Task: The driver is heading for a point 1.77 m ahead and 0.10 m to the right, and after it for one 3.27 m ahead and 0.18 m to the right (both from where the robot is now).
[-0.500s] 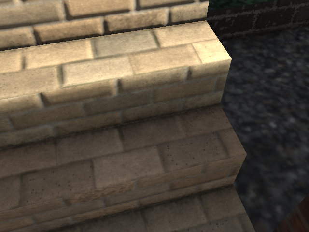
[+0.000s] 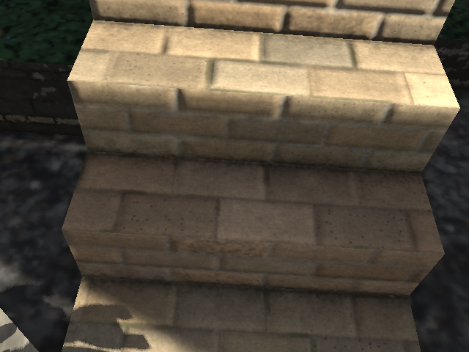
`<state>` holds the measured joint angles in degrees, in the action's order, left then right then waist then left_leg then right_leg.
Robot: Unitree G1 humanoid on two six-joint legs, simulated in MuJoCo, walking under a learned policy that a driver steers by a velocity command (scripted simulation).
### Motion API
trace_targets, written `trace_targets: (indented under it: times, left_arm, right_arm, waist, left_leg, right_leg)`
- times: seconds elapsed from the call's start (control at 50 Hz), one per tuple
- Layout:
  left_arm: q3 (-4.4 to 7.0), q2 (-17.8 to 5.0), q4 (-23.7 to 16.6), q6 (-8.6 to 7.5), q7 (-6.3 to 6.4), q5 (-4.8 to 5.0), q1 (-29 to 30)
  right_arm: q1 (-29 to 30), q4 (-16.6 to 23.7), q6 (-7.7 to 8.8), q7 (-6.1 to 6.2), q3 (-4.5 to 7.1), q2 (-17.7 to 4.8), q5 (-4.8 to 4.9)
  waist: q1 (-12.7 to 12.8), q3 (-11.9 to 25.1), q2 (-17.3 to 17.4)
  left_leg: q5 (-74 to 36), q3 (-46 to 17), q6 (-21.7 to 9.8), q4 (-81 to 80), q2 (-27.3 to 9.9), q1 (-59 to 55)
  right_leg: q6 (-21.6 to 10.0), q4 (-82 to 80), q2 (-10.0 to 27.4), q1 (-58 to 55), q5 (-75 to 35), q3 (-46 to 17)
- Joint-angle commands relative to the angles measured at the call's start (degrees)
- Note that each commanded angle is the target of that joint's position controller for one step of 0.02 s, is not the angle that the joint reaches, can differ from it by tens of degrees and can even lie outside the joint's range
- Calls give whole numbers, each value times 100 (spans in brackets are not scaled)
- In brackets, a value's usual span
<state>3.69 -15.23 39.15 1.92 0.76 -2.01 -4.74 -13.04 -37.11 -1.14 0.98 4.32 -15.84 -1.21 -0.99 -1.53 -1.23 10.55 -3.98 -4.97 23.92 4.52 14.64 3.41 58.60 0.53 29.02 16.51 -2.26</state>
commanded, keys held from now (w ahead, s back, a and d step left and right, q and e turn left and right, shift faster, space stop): w+q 0.24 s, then w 0.16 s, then w+e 0.60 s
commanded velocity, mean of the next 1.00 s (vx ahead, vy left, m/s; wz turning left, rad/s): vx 0.43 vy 0.00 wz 0.04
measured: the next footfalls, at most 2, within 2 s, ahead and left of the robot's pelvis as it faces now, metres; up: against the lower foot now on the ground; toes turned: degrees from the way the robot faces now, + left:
right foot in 0.16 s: +0.03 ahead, -0.11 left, +0.00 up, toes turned +7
left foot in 0.52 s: +0.04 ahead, +0.12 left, +0.00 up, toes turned +11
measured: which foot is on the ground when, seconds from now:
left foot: down 0.00-0.16, up 0.18-0.50, down 0.52-0.90, up 0.92-1.00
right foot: up 0.00-0.14, down 0.16-0.54, up 0.56-0.88, down 0.90-1.00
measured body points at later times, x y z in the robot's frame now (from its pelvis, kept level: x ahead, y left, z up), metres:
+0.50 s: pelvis +0.02 +0.01 +0.00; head +0.05 +0.00 +0.45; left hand +0.02 +0.27 -0.12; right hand +0.26 -0.16 -0.09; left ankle +0.00 +0.12 -0.74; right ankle -0.01 -0.11 -0.75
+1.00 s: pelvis +0.06 +0.02 -0.01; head +0.09 +0.00 +0.44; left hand +0.20 +0.26 -0.11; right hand +0.22 -0.23 -0.12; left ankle +0.00 +0.13 -0.66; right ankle +0.06 -0.04 -0.74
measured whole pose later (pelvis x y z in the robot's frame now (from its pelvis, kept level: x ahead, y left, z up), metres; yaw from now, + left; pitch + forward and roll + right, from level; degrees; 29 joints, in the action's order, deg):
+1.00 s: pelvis +0.06 +0.02 -0.01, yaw -2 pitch +2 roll +1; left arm 3.0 -10.9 36.2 -1.3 0.1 -1.6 -13.7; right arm -8.4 -37.9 0.6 1.4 3.1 -12.7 -1.7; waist 0.6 -2.1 1.8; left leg 25.0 2.6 1.0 65.9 -0.3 26.5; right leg -6.0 30.7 -5.0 16.6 15.7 0.5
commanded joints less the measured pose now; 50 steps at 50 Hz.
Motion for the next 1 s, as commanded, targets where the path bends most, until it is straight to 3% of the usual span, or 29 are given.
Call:
trace_targets:
  times: [0.02, 0.08, 0.12, 0.14, 0.16, 0.18, 0.2, 0.22, 0.24, 0.28, 0.34, 0.42, 0.46, 0.5, 0.52, 0.54, 0.56, 0.58, 0.62, 0.66, 0.72, 0.8, 0.86, 0.88, 0.9, 0.92, 0.94, 0.96, 1.0]
  left_arm:
    - [-34, -189, -453, -65, 4, 35, 192]
    - [-42, -235, -511, -188, 89, 86, 30]
    - [-23, -262, -444, -373, 123, 185, -389]
    - [-37, -106, -391, -418, 132, 222, -648]
    - [-16, -125, -365, -484, 170, 201, -778]
    - [39, -552, -440, -513, 197, 94, -982]
    - [192, -1067, -414, -482, 148, -20, -891]
    - [180, -888, -399, -475, 176, -71, -601]
    - [80, -531, -408, -485, 173, -8, -469]
    - [-6, -267, -336, -547, 140, 40, -505]
    - [-11, -236, -82, -704, 25, 30, -1001]
    - [11, -423, 110, -758, -18, 60, -1152]
    - [47, -527, 238, -671, -32, 134, -1246]
    - [9, -393, 225, -616, -4, 349, -865]
    - [-53, -201, 65, -649, -3, 424, -708]
    - [-183, 201, -172, -683, -34, 434, -776]
    - [-274, 359, -105, -611, 0, 384, -968]
    - [-228, 155, -103, -534, 39, 295, -793]
    - [-123, -16, -117, -421, 9, 179, -800]
    - [-54, -25, -53, -351, -43, 144, -1247]
    - [-80, 158, -230, -329, -8, 154, -1146]
    - [-57, 132, -564, -272, -59, 154, -586]
    - [-26, 199, -509, -299, -69, 104, -950]
    - [0, 234, -450, -327, -97, 34, -1167]
    - [59, 74, -409, -384, -101, -67, -1574]
    - [234, -671, -532, -431, -71, -81, -1707]
    - [301, -829, -573, -427, -6, 27, -1794]
    - [229, -504, -659, -390, -27, 44, -1419]
    - [116, -270, -731, -389, -46, 51, -751]
  right_arm:
    - [-109, 348, 40, -2, 215, -697, -90]
    - [-18, 401, 66, -52, 268, -724, -137]
    - [-18, 404, 67, -39, 269, -607, -70]
    - [133, 493, 61, 2, 232, -482, -30]
    - [180, 537, 92, 32, 172, -280, 7]
    - [479, 824, 125, 25, 56, 61, 100]
    - [681, 1022, 164, 57, 82, -150, 27]
    - [732, 983, 143, 10, 193, -494, -198]
    - [446, 814, 122, -46, 213, -465, -221]
    - [70, 585, 85, -107, 172, -250, -199]
    - [303, 598, 107, -116, 61, -7, -157]
    - [768, 799, 94, -98, -92, 228, -148]
    - [699, 782, 125, -71, -104, 221, -184]
    - [175, 550, 278, 48, -114, 323, -220]
    - [-49, 544, 377, 108, -65, 56, -345]
    - [-217, 586, 437, 138, 5, -396, -382]
    - [-121, 489, 415, 120, 8, -360, -285]
    - [71, 564, 430, 111, -73, -79, -269]
    - [119, 571, 475, 172, -126, -38, -240]
    - [153, 522, 464, 179, -91, -174, -257]
    - [467, 504, 467, 145, -55, -246, -222]
    - [504, 317, 470, 64, -28, -145, -145]
    - [603, 188, 425, 80, 35, -295, -27]
    - [689, 206, 398, 86, 30, -237, 63]
    - [851, 345, 358, 105, 10, -122, 66]
    - [964, 788, 321, 62, -128, 330, 44]
    - [711, 686, 273, 76, -93, 146, -94]
    - [740, 594, 225, 45, -69, -43, -84]
    - [768, 491, 278, 18, -41, -133, -39]
  waist:
    - [-196, 151, 1012]
    - [-207, 268, 1147]
    - [-32, 204, 1013]
    - [149, 273, 930]
    - [235, 330, 559]
    - [431, 519, -442]
    - [502, 140, -1306]
    - [301, -81, -834]
    - [136, -9, -472]
    - [46, 71, -312]
    - [268, 215, -443]
    - [359, 299, -639]
    - [337, 360, -864]
    - [-113, 588, -611]
    - [-240, 1099, -481]
    - [-150, 1421, 463]
    - [-90, 1250, 1287]
    - [-104, 880, 1166]
    - [-65, 385, 1054]
    - [140, 381, 978]
    - [244, 316, 610]
    - [23, 358, 928]
    - [252, 585, 728]
    - [402, 637, 473]
    - [568, 758, -91]
    - [419, 549, -1631]
    - [518, 680, -1520]
    - [395, 569, -889]
    - [52, 416, -95]
  left_leg:
    - [406, -1322, -361, -997, -945, -125]
    - [850, -1704, -382, -902, -994, -101]
    - [1437, -2043, -365, -831, -997, 125]
    - [1714, -2133, -271, -661, -826, 434]
    - [1967, -2004, -77, -389, -601, 1020]
    - [2190, -1331, 231, 728, -177, 1873]
    - [1853, -256, 384, 2045, 394, 2373]
    - [1513, -249, 452, 2989, -130, 2277]
    - [1259, -231, 464, 3425, -214, 2051]
    - [887, -90, 548, 4002, -208, 1894]
    - [859, 64, 647, 3464, -183, 1875]
    - [1334, 462, 661, 1713, -223, 969]
    - [1255, 705, 593, 752, -93, 467]
    - [-480, 657, 468, -851, -157, -794]
    - [-1002, 146, 433, -770, -789, -1754]
    - [-2117, -692, 226, -367, -1722, -2545]
    - [-2468, -934, -147, -459, -1985, -2180]
    - [-1988, -1029, -285, -685, -2033, -1955]
    - [-1730, -854, -254, -1048, -2014, -1414]
    - [-2390, -310, -243, -948, -1846, -1148]
    - [-2649, 210, -324, -801, -1792, -532]
    - [-2483, 413, -406, -688, -1847, -574]
    - [-2903, 601, -304, 77, -1751, -714]
    - [-2977, 852, -149, 846, -1507, -570]
    - [-2010, 1102, 118, 2082, -1215, 179]
    - [1359, 1251, 593, 3403, -317, 2106]
    - [2261, 423, 631, 4577, -268, 2318]
    - [1887, 349, 664, 5387, -460, 2506]
    - [1247, 401, 688, 5287, -686, 2159]
  right_leg:
    - [-76, -959, -199, -230, 51, 309]
    - [-267, -1879, -324, -860, 684, 305]
    - [-473, -2921, -409, -1452, 790, 349]
    - [-550, -3718, -330, -2078, 156, 329]
    - [-549, -3990, -1, -2791, 102, 113]
    - [-871, -4540, 1289, -3318, 1101, -1206]
    - [-1360, -5215, 2125, -2610, 1593, -2517]
    - [-1481, -5132, 2196, -2296, 1231, -2265]
    - [-1394, -5084, 1890, -2136, 832, -1764]
    - [-1268, -4912, 1366, -2168, -605, -825]
    - [-1290, -4608, 1114, -2516, -2298, -117]
    - [-1306, -4508, 1165, -2470, -2676, 12]
    - [-1287, -4216, 1094, -2590, -3148, -100]
    - [-977, -3566, 870, -2269, -3874, 18]
    - [-692, -3219, 785, -1714, -3180, -16]
    - [-458, -2772, 393, -841, -1402, 207]
    - [-432, -2807, 164, -621, 243, 325]
    - [-441, -2414, 87, -393, 762, 267]
    - [-400, -1638, 22, -233, 939, 165]
    - [-404, -989, 24, -375, 705, 206]
    - [-401, -740, -12, -677, 566, 452]
    - [-568, -1530, 14, -887, 525, 538]
    - [-773, -2612, -265, -1423, 161, 782]
    - [-845, -3101, -381, -1779, -178, 720]
    - [-984, -3559, 77, -2426, -844, -160]
    - [-1510, -4040, 1422, -3130, -2477, -2522]
    - [-2358, -4274, 2057, -2748, -2525, -3177]
    - [-2530, -4200, 1818, -2701, -2211, -2806]
    - [-2004, -4207, 1218, -2005, -3017, -1754]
